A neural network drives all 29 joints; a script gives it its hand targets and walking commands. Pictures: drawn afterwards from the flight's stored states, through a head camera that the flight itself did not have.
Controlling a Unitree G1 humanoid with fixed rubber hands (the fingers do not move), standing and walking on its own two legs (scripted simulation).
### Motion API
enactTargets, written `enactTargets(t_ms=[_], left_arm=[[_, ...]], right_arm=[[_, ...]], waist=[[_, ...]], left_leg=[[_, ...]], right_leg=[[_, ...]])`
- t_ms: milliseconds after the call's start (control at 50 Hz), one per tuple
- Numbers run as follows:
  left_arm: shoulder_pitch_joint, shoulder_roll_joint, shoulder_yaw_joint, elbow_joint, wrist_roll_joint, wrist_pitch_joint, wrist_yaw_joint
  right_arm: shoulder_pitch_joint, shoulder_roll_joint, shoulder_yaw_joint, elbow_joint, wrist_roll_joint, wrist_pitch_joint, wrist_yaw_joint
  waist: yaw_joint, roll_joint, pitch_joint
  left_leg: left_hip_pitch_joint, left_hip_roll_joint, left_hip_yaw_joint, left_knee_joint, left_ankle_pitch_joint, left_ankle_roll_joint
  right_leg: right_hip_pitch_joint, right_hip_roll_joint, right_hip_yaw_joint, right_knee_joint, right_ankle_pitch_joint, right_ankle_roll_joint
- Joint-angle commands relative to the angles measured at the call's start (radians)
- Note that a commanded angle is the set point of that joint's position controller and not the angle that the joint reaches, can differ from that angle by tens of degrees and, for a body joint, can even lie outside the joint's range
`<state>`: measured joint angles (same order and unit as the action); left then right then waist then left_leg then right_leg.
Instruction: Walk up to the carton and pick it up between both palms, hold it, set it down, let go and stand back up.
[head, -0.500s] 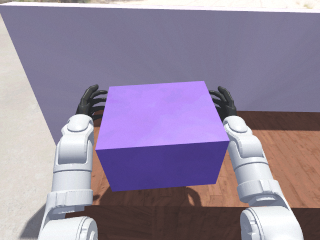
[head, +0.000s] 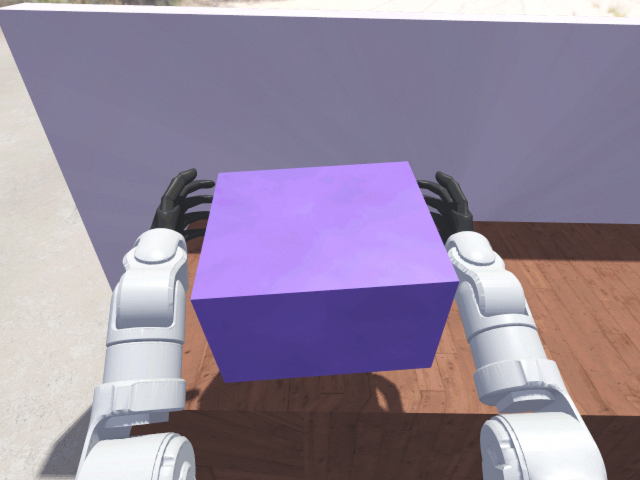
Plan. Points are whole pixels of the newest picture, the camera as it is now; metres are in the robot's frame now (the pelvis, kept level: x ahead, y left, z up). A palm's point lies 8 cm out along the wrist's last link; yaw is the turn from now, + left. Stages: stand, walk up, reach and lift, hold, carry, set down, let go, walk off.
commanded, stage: hold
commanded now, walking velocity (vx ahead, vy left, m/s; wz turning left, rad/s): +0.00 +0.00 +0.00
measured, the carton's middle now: (320, 266) +0.35 -0.02 +0.15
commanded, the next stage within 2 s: set down in 0.74 s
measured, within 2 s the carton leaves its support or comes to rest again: neither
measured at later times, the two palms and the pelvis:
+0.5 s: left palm (171, 234) +0.36 +0.16 +0.20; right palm (454, 234) +0.36 -0.19 +0.19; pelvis +0.00 +0.00 +0.00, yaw +0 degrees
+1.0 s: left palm (169, 226) +0.36 +0.16 +0.21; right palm (456, 227) +0.36 -0.19 +0.20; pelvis +0.00 +0.00 +0.00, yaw +0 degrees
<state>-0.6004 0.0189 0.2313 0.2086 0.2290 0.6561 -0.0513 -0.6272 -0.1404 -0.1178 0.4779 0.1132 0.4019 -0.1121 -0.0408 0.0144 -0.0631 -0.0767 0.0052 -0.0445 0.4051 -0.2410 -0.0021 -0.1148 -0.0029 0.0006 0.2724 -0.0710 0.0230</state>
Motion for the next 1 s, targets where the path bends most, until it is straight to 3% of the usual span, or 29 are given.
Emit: enactTargets(t_ms=[0,40,80,100,140,200,240,260,380,420,440,460,480,500,540,580,600,620,700,720,740,800,820,840,880,920,940,960,980], left_arm=[[-0.638,-0.562,-0.309,-0.123,-0.138,-0.046,-0.142],[-0.634,-0.567,-0.302,-0.103,-0.138,-0.043,-0.142],[-0.652,-0.563,-0.298,-0.092,-0.119,-0.041,-0.147],[-0.669,-0.547,-0.297,-0.057,-0.121,-0.043,-0.148],[-0.652,-0.580,-0.340,-0.138,-0.146,-0.049,-0.143],[-0.654,-0.567,-0.320,-0.127,-0.135,-0.051,-0.130],[-0.672,-0.593,-0.351,-0.166,-0.144,-0.049,-0.137],[-0.635,-0.592,-0.346,-0.169,-0.151,-0.051,-0.133],[-0.636,-0.560,-0.305,-0.128,-0.130,-0.048,-0.139],[-0.650,-0.563,-0.321,-0.126,-0.139,-0.047,-0.142],[-0.676,-0.552,-0.312,-0.117,-0.129,-0.048,-0.141],[-0.656,-0.583,-0.329,-0.177,-0.145,-0.053,-0.135],[-0.656,-0.572,-0.329,-0.138,-0.146,-0.052,-0.137],[-0.643,-0.568,-0.306,-0.129,-0.126,-0.046,-0.136],[-0.629,-0.577,-0.344,-0.170,-0.144,-0.043,-0.135],[-0.649,-0.575,-0.343,-0.201,-0.159,-0.052,-0.137],[-0.644,-0.557,-0.320,-0.127,-0.139,-0.045,-0.135],[-0.639,-0.572,-0.323,-0.184,-0.135,-0.050,-0.136],[-0.634,-0.568,-0.320,-0.135,-0.143,-0.046,-0.138],[-0.652,-0.580,-0.344,-0.180,-0.156,-0.053,-0.139],[-0.629,-0.592,-0.401,-0.184,-0.197,-0.061,-0.132],[-0.660,-0.558,-0.395,-0.224,-0.193,-0.080,-0.122],[-0.655,-0.547,-0.368,-0.204,-0.170,-0.081,-0.126],[-0.651,-0.530,-0.338,-0.157,-0.156,-0.085,-0.139],[-0.642,-0.529,-0.331,-0.172,-0.137,-0.096,-0.149],[-0.664,-0.503,-0.278,-0.123,-0.102,-0.123,-0.152],[-0.642,-0.516,-0.299,-0.111,-0.113,-0.127,-0.160],[-0.639,-0.495,-0.262,-0.069,-0.096,-0.141,-0.168],[-0.604,-0.490,-0.234,-0.031,-0.059,-0.153,-0.176]], right_arm=[[-0.776,0.627,0.391,-0.275,0.130,-0.053,0.154],[-0.757,0.606,0.380,-0.253,0.121,-0.049,0.155],[-0.796,0.619,0.363,-0.261,0.115,-0.058,0.157],[-0.783,0.609,0.347,-0.217,0.093,-0.050,0.159],[-0.758,0.616,0.379,-0.279,0.124,-0.059,0.156],[-0.770,0.606,0.395,-0.243,0.137,-0.060,0.161],[-0.770,0.625,0.398,-0.282,0.136,-0.067,0.157],[-0.780,0.642,0.424,-0.330,0.152,-0.073,0.157],[-0.773,0.632,0.411,-0.279,0.133,-0.058,0.150],[-0.778,0.636,0.401,-0.295,0.132,-0.058,0.150],[-0.767,0.614,0.381,-0.252,0.130,-0.050,0.156],[-0.776,0.638,0.423,-0.322,0.149,-0.067,0.152],[-0.754,0.632,0.400,-0.264,0.137,-0.055,0.149],[-0.782,0.617,0.406,-0.280,0.143,-0.063,0.153],[-0.747,0.626,0.418,-0.292,0.159,-0.057,0.150],[-0.758,0.647,0.442,-0.320,0.165,-0.062,0.145],[-0.763,0.615,0.397,-0.271,0.136,-0.052,0.148],[-0.756,0.638,0.425,-0.292,0.161,-0.061,0.151],[-0.776,0.625,0.410,-0.298,0.141,-0.055,0.150],[-0.757,0.626,0.410,-0.316,0.141,-0.063,0.147],[-0.791,0.622,0.447,-0.353,0.205,-0.074,0.142],[-0.743,0.612,0.438,-0.330,0.178,-0.078,0.146],[-0.747,0.623,0.423,-0.287,0.170,-0.083,0.149],[-0.747,0.588,0.394,-0.260,0.126,-0.084,0.152],[-0.768,0.587,0.375,-0.299,0.115,-0.113,0.154],[-0.753,0.605,0.346,-0.195,0.061,-0.135,0.163],[-0.772,0.604,0.342,-0.240,0.060,-0.154,0.167],[-0.763,0.583,0.325,-0.199,0.036,-0.166,0.172],[-0.749,0.581,0.291,-0.185,0.000,-0.197,0.178]], waist=[[-0.017,-0.052,-0.259],[-0.031,-0.056,-0.248],[-0.013,-0.034,-0.212],[-0.026,-0.063,-0.187],[-0.038,-0.024,-0.280],[-0.013,-0.027,-0.246],[-0.036,-0.017,-0.285],[-0.021,-0.030,-0.302],[-0.002,-0.067,-0.241],[-0.022,-0.052,-0.264],[-0.015,-0.037,-0.236],[-0.009,-0.052,-0.308],[-0.028,-0.037,-0.252],[-0.003,-0.036,-0.241],[-0.025,-0.018,-0.282],[-0.014,-0.039,-0.317],[-0.024,-0.035,-0.243],[-0.004,-0.029,-0.293],[-0.012,-0.063,-0.264],[-0.034,-0.050,-0.289],[-0.028,0.008,-0.301],[-0.028,-0.006,-0.305],[-0.010,0.003,-0.271],[-0.033,-0.007,-0.243],[-0.023,-0.002,-0.263],[-0.010,-0.022,-0.232],[-0.008,-0.029,-0.226],[-0.016,-0.052,-0.202],[0.005,-0.053,-0.194]], left_leg=[[-0.171,-0.049,0.028,-0.165,0.142,0.005],[-0.159,-0.044,0.024,-0.174,0.132,-0.007],[-0.197,-0.048,0.033,-0.190,0.069,-0.002],[-0.219,-0.037,0.027,-0.202,0.025,0.006],[-0.190,-0.031,0.015,-0.179,0.126,-0.004],[-0.159,-0.042,0.024,-0.175,0.128,-0.014],[-0.147,-0.036,0.023,-0.161,0.186,-0.021],[-0.138,-0.047,0.024,-0.149,0.224,-0.016],[-0.161,-0.054,0.038,-0.169,0.135,-0.005],[-0.172,-0.057,0.036,-0.168,0.123,-0.002],[-0.186,-0.048,0.027,-0.176,0.095,-0.002],[-0.153,-0.044,0.027,-0.162,0.174,0.000],[-0.163,-0.051,0.026,-0.166,0.145,-0.005],[-0.164,-0.049,0.030,-0.166,0.154,-0.008],[-0.114,-0.048,0.028,-0.147,0.243,-0.022],[-0.122,-0.061,0.031,-0.141,0.227,-0.011],[-0.155,-0.051,0.023,-0.163,0.154,-0.011],[-0.139,-0.052,0.029,-0.155,0.202,-0.011],[-0.152,-0.049,0.032,-0.162,0.145,-0.005],[-0.149,-0.042,0.023,-0.156,0.185,-0.016],[-0.136,-0.056,0.040,-0.159,0.174,-0.002],[-0.121,-0.044,0.024,-0.161,0.229,-0.007],[-0.119,-0.044,0.037,-0.158,0.228,-0.009],[-0.148,-0.049,0.034,-0.172,0.161,-0.008],[-0.177,-0.049,0.035,-0.189,0.131,-0.005],[-0.196,-0.052,0.053,-0.209,0.039,-0.003],[-0.193,-0.042,0.040,-0.214,0.054,-0.006],[-0.186,-0.044,0.054,-0.224,0.009,0.001],[-0.202,-0.037,0.055,-0.237,-0.024,0.000]], right_leg=[[0.390,0.044,-0.033,0.016,0.062,-0.019],[0.364,0.046,-0.036,0.008,0.037,-0.029],[0.362,0.041,-0.038,-0.001,-0.021,-0.023],[0.364,0.038,-0.038,0.003,-0.043,-0.028],[0.401,0.048,-0.041,0.030,0.048,-0.026],[0.357,0.054,-0.039,0.004,0.008,-0.029],[0.388,0.055,-0.044,0.017,0.066,-0.032],[0.395,0.056,-0.041,0.016,0.093,-0.027],[0.374,0.042,-0.039,0.003,0.031,-0.023],[0.379,0.039,-0.035,0.005,0.038,-0.022],[0.371,0.046,-0.037,0.011,0.009,-0.026],[0.394,0.049,-0.046,0.028,0.073,-0.024],[0.369,0.042,-0.035,0.012,0.048,-0.026],[0.365,0.044,-0.041,0.011,0.033,-0.023],[0.373,0.052,-0.042,0.018,0.106,-0.031],[0.393,0.052,-0.029,0.015,0.112,-0.024],[0.356,0.047,-0.034,0.001,0.024,-0.030],[0.396,0.051,-0.036,0.020,0.083,-0.027],[0.372,0.047,-0.034,0.010,0.045,-0.023],[0.392,0.047,-0.041,0.018,0.084,-0.025],[0.371,0.047,-0.046,0.014,0.058,-0.010],[0.371,0.054,-0.052,0.021,0.072,-0.011],[0.364,0.048,-0.045,0.016,0.070,-0.011],[0.378,0.042,-0.049,0.004,0.043,-0.021],[0.399,0.036,-0.054,0.007,0.038,-0.019],[0.386,0.025,-0.056,0.004,-0.035,-0.022],[0.385,0.029,-0.061,0.008,-0.029,-0.024],[0.350,0.021,-0.060,-0.009,-0.069,-0.023],[0.370,0.023,-0.065,-0.007,-0.105,-0.028]])
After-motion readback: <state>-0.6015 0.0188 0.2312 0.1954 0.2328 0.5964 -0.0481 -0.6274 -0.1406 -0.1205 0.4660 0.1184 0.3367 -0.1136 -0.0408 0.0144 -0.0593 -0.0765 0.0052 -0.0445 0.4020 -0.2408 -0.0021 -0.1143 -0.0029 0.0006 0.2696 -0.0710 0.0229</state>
